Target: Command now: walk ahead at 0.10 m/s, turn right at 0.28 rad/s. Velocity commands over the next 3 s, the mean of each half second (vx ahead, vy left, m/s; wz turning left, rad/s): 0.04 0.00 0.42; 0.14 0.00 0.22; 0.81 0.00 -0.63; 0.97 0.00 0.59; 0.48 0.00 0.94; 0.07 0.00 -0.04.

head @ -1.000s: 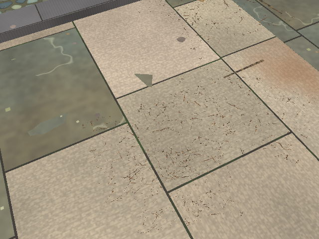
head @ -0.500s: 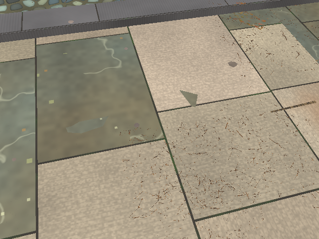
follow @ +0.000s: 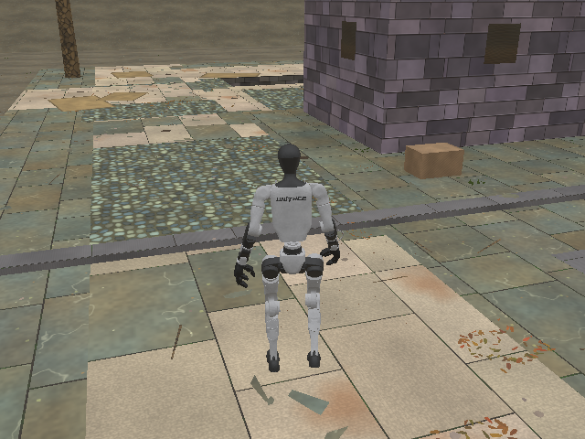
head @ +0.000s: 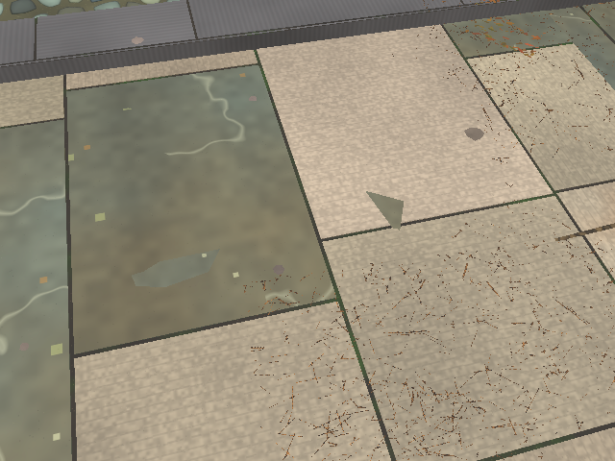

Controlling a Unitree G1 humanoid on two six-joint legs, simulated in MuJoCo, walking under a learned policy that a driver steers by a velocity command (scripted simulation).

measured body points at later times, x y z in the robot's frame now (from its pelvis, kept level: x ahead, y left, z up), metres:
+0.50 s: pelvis +0.03 -0.01 +0.00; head +0.06 +0.00 +0.45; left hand +0.11 +0.28 -0.11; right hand +0.21 -0.25 -0.12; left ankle +0.01 +0.09 -0.70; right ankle +0.07 -0.11 -0.74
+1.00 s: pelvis +0.07 +0.04 +0.01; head +0.07 +0.03 +0.46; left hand +0.03 +0.32 -0.11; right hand +0.27 -0.16 -0.10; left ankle +0.00 +0.09 -0.74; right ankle +0.13 -0.08 -0.67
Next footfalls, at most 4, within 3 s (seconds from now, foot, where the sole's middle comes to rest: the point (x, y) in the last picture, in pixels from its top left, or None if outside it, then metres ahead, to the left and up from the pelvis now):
0.18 right None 0.11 -0.11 -0.77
0.58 left None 0.04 0.11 -0.77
1.36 right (363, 446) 0.47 -0.08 -0.77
1.84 left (329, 273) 0.89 0.00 -0.77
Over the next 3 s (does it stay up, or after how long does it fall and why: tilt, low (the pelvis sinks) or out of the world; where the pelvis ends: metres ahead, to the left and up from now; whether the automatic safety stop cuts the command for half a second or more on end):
stays up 1.20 0.05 -0.01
